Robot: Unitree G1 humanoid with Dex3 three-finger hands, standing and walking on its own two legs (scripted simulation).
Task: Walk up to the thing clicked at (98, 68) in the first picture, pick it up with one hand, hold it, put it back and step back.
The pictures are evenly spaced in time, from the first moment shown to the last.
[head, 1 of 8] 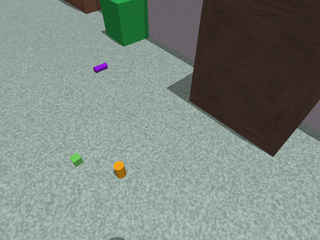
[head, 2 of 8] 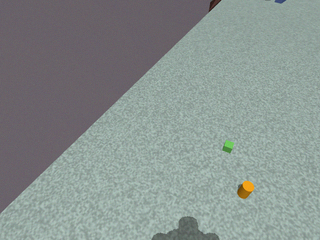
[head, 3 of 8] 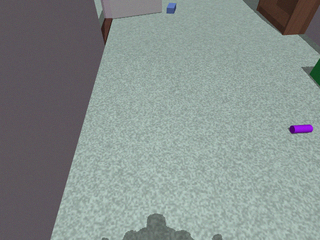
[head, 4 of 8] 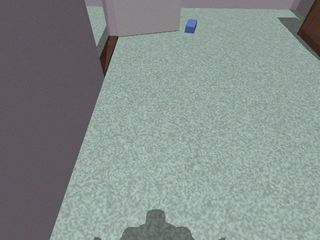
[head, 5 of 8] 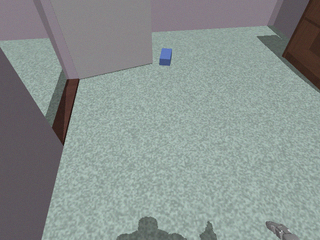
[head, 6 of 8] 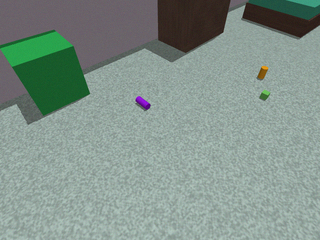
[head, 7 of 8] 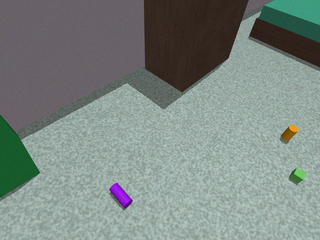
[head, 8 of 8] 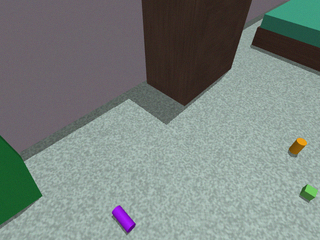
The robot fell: no
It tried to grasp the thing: no
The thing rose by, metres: 0.00
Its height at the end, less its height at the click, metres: +0.00
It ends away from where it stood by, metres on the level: 0.00
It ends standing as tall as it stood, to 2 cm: yes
